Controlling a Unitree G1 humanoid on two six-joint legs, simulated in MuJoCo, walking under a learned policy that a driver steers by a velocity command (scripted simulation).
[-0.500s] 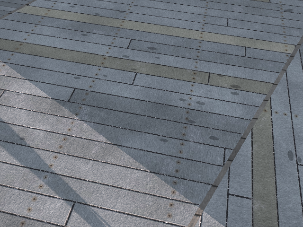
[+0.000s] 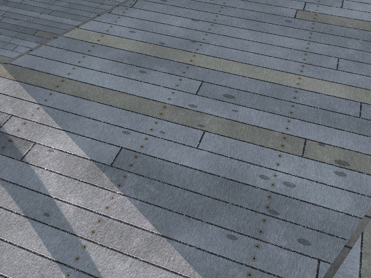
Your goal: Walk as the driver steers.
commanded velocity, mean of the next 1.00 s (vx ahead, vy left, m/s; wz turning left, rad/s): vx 0.50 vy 0.00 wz -0.35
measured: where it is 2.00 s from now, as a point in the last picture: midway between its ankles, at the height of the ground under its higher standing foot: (279, 166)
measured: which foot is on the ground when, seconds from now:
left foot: up 0.00-0.12, down 0.14-0.72, up 0.74-1.00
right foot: down 0.00-0.16, up 0.18-0.68, down 0.70-1.00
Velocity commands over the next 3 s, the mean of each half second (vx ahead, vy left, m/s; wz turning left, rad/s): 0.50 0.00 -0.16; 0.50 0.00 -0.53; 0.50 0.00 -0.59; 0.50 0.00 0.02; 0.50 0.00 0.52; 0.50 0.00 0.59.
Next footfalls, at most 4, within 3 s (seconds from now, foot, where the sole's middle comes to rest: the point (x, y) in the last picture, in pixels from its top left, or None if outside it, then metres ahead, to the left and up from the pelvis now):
0.14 left None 0.24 0.12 -0.78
0.70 right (228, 271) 0.51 -0.08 -0.78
1.22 left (220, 185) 0.86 -0.05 -0.78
1.74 right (303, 182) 0.89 -0.40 -0.78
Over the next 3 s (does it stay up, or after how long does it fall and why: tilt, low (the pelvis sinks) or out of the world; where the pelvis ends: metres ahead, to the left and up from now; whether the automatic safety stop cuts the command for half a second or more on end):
stays up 1.42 -0.58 0.00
